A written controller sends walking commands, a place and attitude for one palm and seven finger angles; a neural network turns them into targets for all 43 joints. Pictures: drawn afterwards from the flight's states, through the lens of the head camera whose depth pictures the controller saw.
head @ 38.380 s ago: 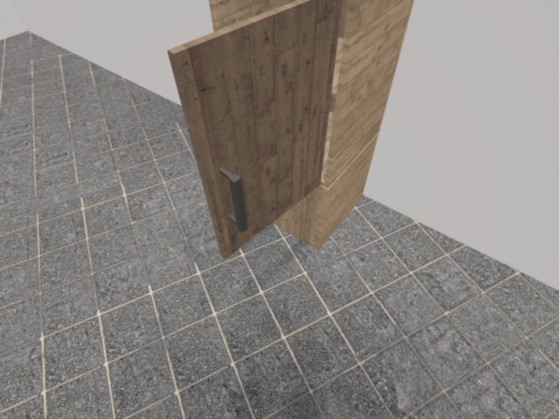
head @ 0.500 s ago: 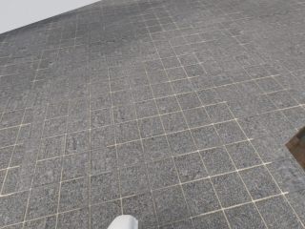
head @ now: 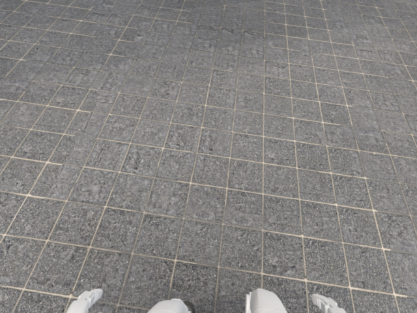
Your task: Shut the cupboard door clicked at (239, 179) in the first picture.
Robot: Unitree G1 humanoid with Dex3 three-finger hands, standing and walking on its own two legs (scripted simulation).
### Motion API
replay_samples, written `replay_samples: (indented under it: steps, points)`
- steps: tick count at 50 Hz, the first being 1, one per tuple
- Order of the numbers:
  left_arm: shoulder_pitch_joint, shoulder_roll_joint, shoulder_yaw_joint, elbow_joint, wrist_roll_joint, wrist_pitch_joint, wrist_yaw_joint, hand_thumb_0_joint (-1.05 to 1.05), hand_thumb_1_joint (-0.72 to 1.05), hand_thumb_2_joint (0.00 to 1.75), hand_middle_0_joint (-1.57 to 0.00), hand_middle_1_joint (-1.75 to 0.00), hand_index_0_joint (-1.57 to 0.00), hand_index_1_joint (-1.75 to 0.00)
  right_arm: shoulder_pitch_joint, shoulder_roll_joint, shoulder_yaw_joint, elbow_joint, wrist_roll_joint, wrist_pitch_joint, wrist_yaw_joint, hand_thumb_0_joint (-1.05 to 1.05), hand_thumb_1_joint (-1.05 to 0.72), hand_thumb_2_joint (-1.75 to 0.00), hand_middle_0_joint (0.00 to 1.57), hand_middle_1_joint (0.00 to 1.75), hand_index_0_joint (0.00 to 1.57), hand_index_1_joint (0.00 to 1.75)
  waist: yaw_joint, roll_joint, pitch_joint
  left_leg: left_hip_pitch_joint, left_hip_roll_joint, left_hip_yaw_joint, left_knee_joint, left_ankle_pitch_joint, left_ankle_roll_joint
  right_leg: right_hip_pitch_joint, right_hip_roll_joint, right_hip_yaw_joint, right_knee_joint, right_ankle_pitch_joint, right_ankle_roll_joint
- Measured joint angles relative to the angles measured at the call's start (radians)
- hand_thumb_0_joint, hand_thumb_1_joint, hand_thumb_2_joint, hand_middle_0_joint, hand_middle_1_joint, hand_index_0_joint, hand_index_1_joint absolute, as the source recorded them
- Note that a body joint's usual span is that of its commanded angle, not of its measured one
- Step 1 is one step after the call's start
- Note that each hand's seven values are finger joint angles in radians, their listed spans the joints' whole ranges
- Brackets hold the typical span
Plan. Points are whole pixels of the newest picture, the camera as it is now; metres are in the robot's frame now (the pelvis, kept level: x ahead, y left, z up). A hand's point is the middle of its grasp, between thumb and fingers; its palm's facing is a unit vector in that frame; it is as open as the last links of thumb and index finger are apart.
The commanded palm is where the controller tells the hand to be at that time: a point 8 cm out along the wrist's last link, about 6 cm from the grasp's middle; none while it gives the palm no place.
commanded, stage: turn to face it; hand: left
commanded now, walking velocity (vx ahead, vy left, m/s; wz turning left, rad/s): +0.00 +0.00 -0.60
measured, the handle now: out of the picture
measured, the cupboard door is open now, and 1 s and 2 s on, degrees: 63 63 63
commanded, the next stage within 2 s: none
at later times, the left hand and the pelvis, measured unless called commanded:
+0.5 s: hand out of the picture +0.08 +0.12 -0.16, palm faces -0.11 -0.97 -0.22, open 7.3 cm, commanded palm none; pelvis +0.04 -0.05 +0.01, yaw -11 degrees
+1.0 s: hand (147, 258) +0.23 +0.15 -0.15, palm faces -0.42 -0.87 -0.24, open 7.3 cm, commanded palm none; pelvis +0.04 -0.01 +0.01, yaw -29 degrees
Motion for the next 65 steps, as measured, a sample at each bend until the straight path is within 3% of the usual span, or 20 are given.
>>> replay_samples:
  steps: [5, 12, 14, 15, 17, 20, 23, 30, 34, 36, 39, 41, 44, 50, 54, 56, 57, 58, 61, 65]
  points:
    - [-0.026, 0.014, -0.004, -0.005, 0.005, -0.005, 0.000, 0.00, 0.92, 0.90, -0.20, -0.30, -0.20, -0.30, 0.039, 0.031, 0.008, 0.037, 0.001, -0.006, -0.008, 0.00, -0.91, -0.90, 0.20, 0.30, 0.20, 0.30, -0.003, -0.006, -0.049, 0.060, 0.010, -0.014, -0.083, 0.024, -0.015, 0.004, 0.014, 0.030, -0.116, 0.079, 0.001]
    - [0.044, -0.032, -0.036, 0.060, 0.003, 0.011, -0.012, 0.00, 0.92, 0.90, -0.20, -0.30, -0.20, -0.30, 0.074, 0.057, 0.007, 0.094, 0.001, -0.006, -0.015, 0.00, -0.91, -0.90, 0.20, 0.30, 0.20, 0.30, 0.003, 0.010, -0.096, 0.112, 0.043, 0.047, -0.073, -0.025, -0.048, 0.194, 0.069, -0.002, -0.480, 0.080, -0.026]
    - [0.077, -0.047, -0.040, 0.070, 0.003, 0.009, -0.018, 0.00, 0.91, 0.90, -0.20, -0.30, -0.20, -0.30, 0.079, 0.055, 0.001, 0.099, 0.006, 0.001, -0.014, 0.00, -0.91, -0.90, 0.20, 0.30, 0.20, 0.30, 0.009, 0.011, -0.100, 0.102, 0.053, 0.080, -0.017, -0.065, -0.063, 0.260, 0.083, -0.007, -0.600, 0.148, -0.049]
    - [0.089, -0.061, -0.040, 0.080, 0.005, 0.006, -0.019, 0.00, 0.91, 0.90, -0.20, -0.30, -0.20, -0.30, 0.079, 0.047, -0.005, 0.102, 0.009, 0.006, -0.014, 0.00, -0.91, -0.90, 0.20, 0.30, 0.20, 0.30, 0.012, 0.027, -0.099, 0.088, 0.070, 0.090, 0.021, -0.089, -0.072, 0.269, 0.098, -0.001, -0.618, 0.113, -0.075]
    - [0.104, -0.090, -0.048, 0.097, 0.008, 0.004, -0.022, 0.00, 0.91, 0.90, -0.20, -0.30, -0.20, -0.30, 0.078, 0.028, -0.018, 0.106, 0.011, 0.021, -0.016, 0.00, -0.91, -0.90, 0.20, 0.30, 0.20, 0.30, 0.003, 0.058, -0.088, 0.042, 0.076, 0.062, 0.154, -0.213, -0.097, 0.267, 0.119, 0.002, -0.610, 0.096, -0.097]
    - [0.122, -0.111, -0.043, 0.104, 0.005, 0.000, -0.013, 0.00, 0.92, 0.90, -0.20, -0.30, -0.20, -0.30, 0.079, 0.011, -0.028, 0.112, 0.010, 0.037, -0.019, 0.00, -0.91, -0.90, 0.20, 0.30, 0.20, 0.30, 0.004, 0.059, -0.069, -0.043, 0.058, 0.019, 0.392, -0.261, -0.122, 0.279, 0.125, 0.016, -0.651, 0.130, -0.103]
    - [0.133, -0.110, -0.033, 0.106, 0.001, -0.001, -0.008, 0.00, 0.92, 0.90, -0.20, -0.30, -0.20, -0.30, 0.077, 0.001, -0.034, 0.114, 0.012, 0.041, -0.019, 0.00, -0.91, -0.90, 0.20, 0.30, 0.20, 0.30, 0.009, 0.045, -0.053, -0.088, 0.062, -0.003, 0.486, -0.230, -0.142, 0.291, 0.132, 0.036, -0.697, 0.159, -0.107]
    - [0.141, -0.076, -0.010, 0.105, 0.006, 0.001, -0.009, 0.00, 0.91, 0.90, -0.20, -0.30, -0.20, -0.30, 0.046, -0.004, -0.038, 0.092, 0.016, 0.039, -0.026, 0.01, -0.91, -0.90, 0.20, 0.30, 0.20, 0.30, 0.032, 0.006, -0.045, -0.049, 0.072, -0.035, 0.307, -0.232, -0.160, 0.273, 0.147, 0.101, -0.704, 0.175, -0.093]
    - [0.136, -0.046, 0.004, 0.106, 0.003, 0.015, -0.011, 0.00, 0.91, 0.90, -0.20, -0.30, -0.20, -0.30, 0.021, 0.005, -0.029, 0.061, 0.023, 0.015, -0.030, 0.01, -0.91, -0.90, 0.20, 0.30, 0.20, 0.30, 0.036, -0.018, -0.057, 0.045, 0.060, -0.034, 0.063, -0.136, -0.154, 0.233, 0.161, 0.153, -0.641, 0.152, -0.065]
    - [0.122, -0.024, 0.010, 0.106, -0.005, 0.030, -0.013, 0.00, 0.91, 0.90, -0.20, -0.30, -0.20, -0.30, 0.017, 0.017, -0.021, 0.048, 0.017, -0.005, -0.032, 0.01, -0.91, -0.90, 0.20, 0.30, 0.20, 0.30, 0.032, -0.034, -0.060, 0.065, 0.061, -0.011, 0.018, -0.052, -0.108, 0.191, 0.166, 0.164, -0.538, 0.058, -0.063]
    - [0.094, 0.008, 0.021, 0.097, -0.001, 0.045, -0.022, 0.00, 0.91, 0.90, -0.20, -0.30, -0.20, -0.30, 0.024, 0.039, -0.001, 0.033, 0.002, -0.007, -0.030, 0.00, -0.91, -0.90, 0.20, 0.30, 0.20, 0.30, 0.036, -0.044, -0.055, 0.094, 0.085, 0.033, 0.020, -0.086, -0.078, 0.101, 0.164, 0.099, -0.267, -0.076, -0.050]
    - [0.074, 0.025, 0.028, 0.085, 0.002, 0.049, -0.033, 0.00, 0.91, 0.90, -0.20, -0.30, -0.20, -0.30, 0.035, 0.048, 0.008, 0.025, -0.004, -0.003, -0.031, 0.00, -0.91, -0.90, 0.20, 0.30, 0.20, 0.30, 0.032, -0.035, -0.056, 0.116, 0.105, 0.050, -0.011, -0.079, -0.077, 0.060, 0.153, 0.054, -0.135, -0.068, -0.039]
    - [0.048, 0.042, 0.033, 0.057, 0.002, 0.048, -0.046, 0.00, 0.91, 0.90, -0.20, -0.30, -0.20, -0.30, 0.045, 0.052, 0.013, 0.025, -0.005, 0.001, -0.029, 0.00, -0.91, -0.90, 0.20, 0.30, 0.20, 0.30, 0.030, -0.019, -0.051, 0.138, 0.131, 0.080, -0.050, -0.059, -0.079, 0.039, 0.125, 0.013, -0.073, -0.033, -0.024]
    - [0.004, 0.045, 0.027, 0.024, 0.002, 0.051, -0.054, 0.00, 0.92, 0.90, -0.19, -0.30, -0.19, -0.30, 0.070, 0.039, 0.002, 0.037, -0.005, -0.003, -0.020, 0.00, -0.91, -0.90, 0.20, 0.30, 0.20, 0.30, 0.011, 0.006, -0.040, 0.149, 0.170, 0.155, -0.061, -0.059, -0.092, 0.084, 0.079, -0.020, -0.215, -0.004, -0.017]
    - [-0.017, 0.027, 0.012, 0.013, 0.002, 0.043, -0.056, 0.00, 0.92, 0.90, -0.19, -0.30, -0.19, -0.30, 0.090, 0.011, -0.014, 0.049, -0.006, 0.002, -0.013, 0.00, -0.91, -0.90, 0.20, 0.30, 0.20, 0.30, -0.011, 0.033, -0.033, 0.136, 0.205, 0.204, -0.006, -0.092, -0.113, 0.163, 0.081, -0.047, -0.393, 0.009, -0.035]
    - [-0.020, 0.018, 0.003, 0.003, 0.001, 0.030, -0.059, 0.00, 0.92, 0.90, -0.19, -0.30, -0.19, -0.30, 0.107, -0.008, -0.023, 0.054, -0.002, 0.007, -0.009, 0.00, -0.91, -0.90, 0.20, 0.30, 0.20, 0.30, -0.017, 0.044, -0.037, 0.116, 0.223, 0.224, 0.054, -0.125, -0.131, 0.229, 0.087, -0.061, -0.537, 0.103, -0.053]
    - [-0.018, 0.016, -0.003, -0.002, 0.004, 0.018, -0.058, 0.00, 0.91, 0.90, -0.20, -0.30, -0.20, -0.30, 0.117, -0.018, -0.028, 0.055, 0.002, 0.011, -0.007, 0.00, -0.91, -0.90, 0.20, 0.30, 0.20, 0.30, -0.018, 0.045, -0.044, 0.091, 0.230, 0.222, 0.111, -0.150, -0.139, 0.251, 0.089, -0.058, -0.588, 0.130, -0.089]
    - [-0.022, 0.003, -0.008, 0.001, 0.004, 0.006, -0.052, 0.00, 0.91, 0.90, -0.20, -0.30, -0.20, -0.30, 0.114, -0.035, -0.034, 0.062, 0.004, 0.022, -0.007, 0.00, -0.91, -0.90, 0.20, 0.30, 0.20, 0.30, -0.019, 0.064, -0.038, 0.055, 0.231, 0.179, 0.200, -0.224, -0.147, 0.240, 0.102, -0.054, -0.569, 0.109, -0.107]
    - [-0.013, -0.034, -0.027, 0.003, 0.000, -0.004, -0.036, 0.00, 0.91, 0.90, -0.20, -0.30, -0.20, -0.30, 0.101, -0.066, -0.042, 0.073, 0.007, 0.052, -0.018, 0.01, -0.91, -0.90, 0.20, 0.30, 0.20, 0.30, -0.028, 0.088, -0.031, -0.065, 0.174, 0.054, 0.486, -0.297, -0.160, 0.238, 0.115, -0.034, -0.564, 0.083, -0.109]
    - [0.010, -0.053, -0.034, 0.011, -0.001, 0.003, -0.024, 0.00, 0.91, 0.90, -0.20, -0.30, -0.20, -0.30, 0.085, -0.064, -0.041, 0.063, 0.005, 0.049, -0.013, 0.01, -0.91, -0.90, 0.20, 0.30, 0.20, 0.30, -0.028, 0.063, -0.031, -0.145, 0.142, 0.014, 0.584, -0.203, -0.181, 0.260, 0.124, 0.013, -0.645, 0.134, -0.106]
